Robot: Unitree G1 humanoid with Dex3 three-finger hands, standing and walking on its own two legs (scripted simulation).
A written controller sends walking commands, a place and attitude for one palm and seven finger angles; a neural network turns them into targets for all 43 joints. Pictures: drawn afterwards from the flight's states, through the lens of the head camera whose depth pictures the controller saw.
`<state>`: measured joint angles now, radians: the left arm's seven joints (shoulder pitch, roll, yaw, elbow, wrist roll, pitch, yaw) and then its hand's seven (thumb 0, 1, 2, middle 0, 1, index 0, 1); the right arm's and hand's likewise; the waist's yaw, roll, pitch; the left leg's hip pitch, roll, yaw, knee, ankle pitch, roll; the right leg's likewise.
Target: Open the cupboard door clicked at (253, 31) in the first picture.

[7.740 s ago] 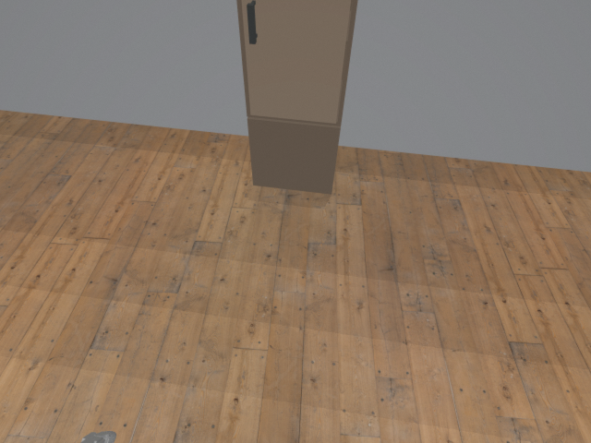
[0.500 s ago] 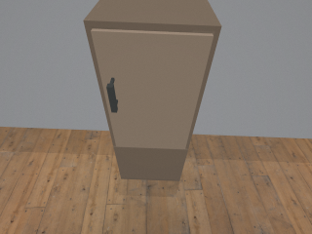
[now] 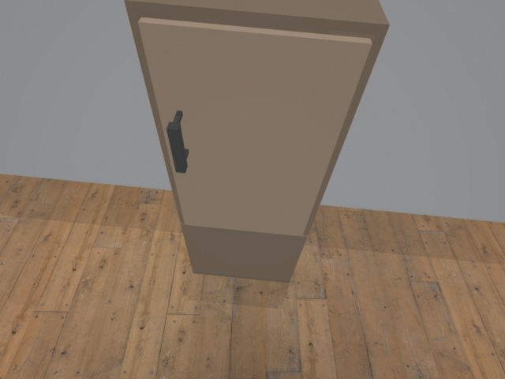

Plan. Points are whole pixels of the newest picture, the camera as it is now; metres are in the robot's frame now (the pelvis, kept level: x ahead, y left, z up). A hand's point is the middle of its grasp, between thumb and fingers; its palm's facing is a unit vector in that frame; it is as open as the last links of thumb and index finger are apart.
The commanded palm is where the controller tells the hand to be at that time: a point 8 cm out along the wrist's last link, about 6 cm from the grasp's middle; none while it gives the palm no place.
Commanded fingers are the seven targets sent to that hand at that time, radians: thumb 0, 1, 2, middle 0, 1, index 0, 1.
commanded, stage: come to a stop and stand still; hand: left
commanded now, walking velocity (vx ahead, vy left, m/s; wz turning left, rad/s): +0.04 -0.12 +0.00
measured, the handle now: (180, 142) +0.53 +0.19 +0.03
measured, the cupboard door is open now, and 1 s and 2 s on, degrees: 0 0 0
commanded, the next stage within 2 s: look again from close up in 0.54 s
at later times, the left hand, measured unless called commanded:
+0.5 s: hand out of the picture -0.04 +0.13 -0.17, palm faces +0.04 -0.99 -0.15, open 7.4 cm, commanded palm none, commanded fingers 0.00 0.90 0.90 -0.20 -0.30 -0.20 -0.30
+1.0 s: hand out of the picture -0.03 +0.17 -0.18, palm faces +0.07 -0.98 -0.18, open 7.4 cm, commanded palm none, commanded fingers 0.00 0.90 0.90 -0.20 -0.30 -0.20 -0.30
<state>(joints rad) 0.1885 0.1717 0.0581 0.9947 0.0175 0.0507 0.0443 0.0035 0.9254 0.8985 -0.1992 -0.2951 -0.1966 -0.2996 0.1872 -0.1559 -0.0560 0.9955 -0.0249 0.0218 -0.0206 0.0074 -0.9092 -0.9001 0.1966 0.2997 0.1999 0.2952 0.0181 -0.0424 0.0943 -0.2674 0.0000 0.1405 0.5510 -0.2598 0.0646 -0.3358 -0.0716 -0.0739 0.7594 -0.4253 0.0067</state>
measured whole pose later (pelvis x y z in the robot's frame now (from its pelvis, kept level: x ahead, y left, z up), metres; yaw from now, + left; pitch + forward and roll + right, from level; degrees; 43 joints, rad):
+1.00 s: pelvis -0.04 +0.00 +0.00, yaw +2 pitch -2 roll -1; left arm 0.34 0.15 0.00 1.03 0.02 0.00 0.05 0.01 0.91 0.90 -0.20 -0.29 -0.19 -0.30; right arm 0.34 -0.13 -0.01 1.06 -0.03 0.01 -0.01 0.03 -0.92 -0.90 0.20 0.30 0.20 0.30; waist -0.01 -0.01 0.00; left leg -0.33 0.01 0.10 0.55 -0.20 0.06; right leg -0.19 -0.03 -0.09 0.55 -0.33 0.00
